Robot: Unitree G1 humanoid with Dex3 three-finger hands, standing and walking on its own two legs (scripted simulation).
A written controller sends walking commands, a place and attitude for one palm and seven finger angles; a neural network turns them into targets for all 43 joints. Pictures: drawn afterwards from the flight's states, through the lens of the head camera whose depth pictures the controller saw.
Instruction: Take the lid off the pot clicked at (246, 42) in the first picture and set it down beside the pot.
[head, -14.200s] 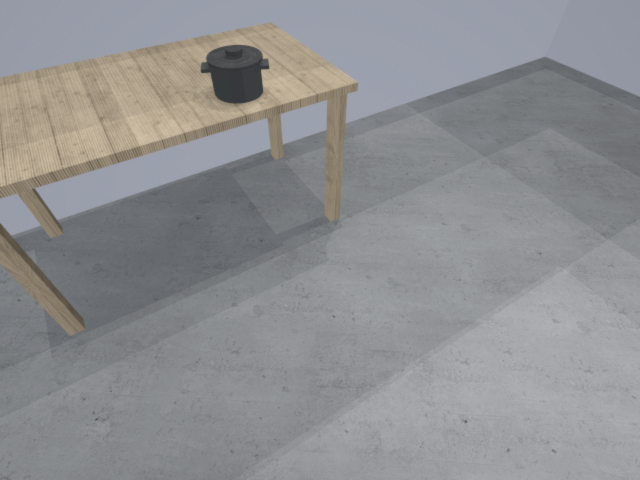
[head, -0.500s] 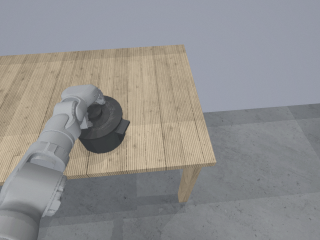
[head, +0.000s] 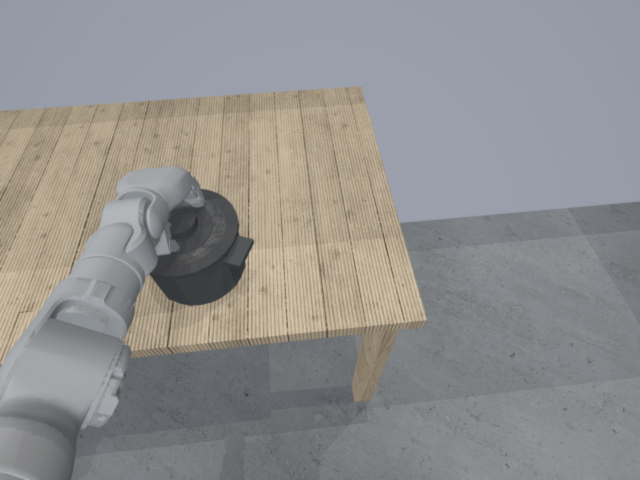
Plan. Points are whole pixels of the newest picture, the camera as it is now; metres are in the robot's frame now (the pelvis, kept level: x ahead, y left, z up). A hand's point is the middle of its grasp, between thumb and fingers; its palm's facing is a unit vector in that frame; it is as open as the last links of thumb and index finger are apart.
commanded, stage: lower the open fingers around the knob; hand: left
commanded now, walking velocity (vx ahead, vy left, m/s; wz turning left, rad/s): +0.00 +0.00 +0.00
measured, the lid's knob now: (179, 222) +0.48 +0.20 +0.01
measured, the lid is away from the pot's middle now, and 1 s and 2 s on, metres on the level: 0.00 0.00 0.00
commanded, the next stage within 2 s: close the fingers and squeeze the knob in 0.96 s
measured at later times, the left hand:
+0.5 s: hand (168, 222) +0.45 +0.20 +0.04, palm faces -0.40 -0.05 -0.91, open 10.2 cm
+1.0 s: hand (167, 225) +0.45 +0.20 +0.04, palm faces -0.39 -0.05 -0.92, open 10.2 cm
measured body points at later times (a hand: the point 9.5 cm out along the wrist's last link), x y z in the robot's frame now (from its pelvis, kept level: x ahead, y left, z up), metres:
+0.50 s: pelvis +0.00 +0.00 +0.00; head +0.06 -0.01 +0.44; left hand +0.47 +0.20 +0.09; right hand +0.06 -0.27 -0.13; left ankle -0.02 +0.09 -0.73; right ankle -0.02 -0.13 -0.73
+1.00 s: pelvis +0.00 +0.00 +0.00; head +0.06 -0.01 +0.44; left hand +0.46 +0.20 +0.09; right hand +0.05 -0.27 -0.13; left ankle -0.02 +0.09 -0.73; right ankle -0.02 -0.13 -0.73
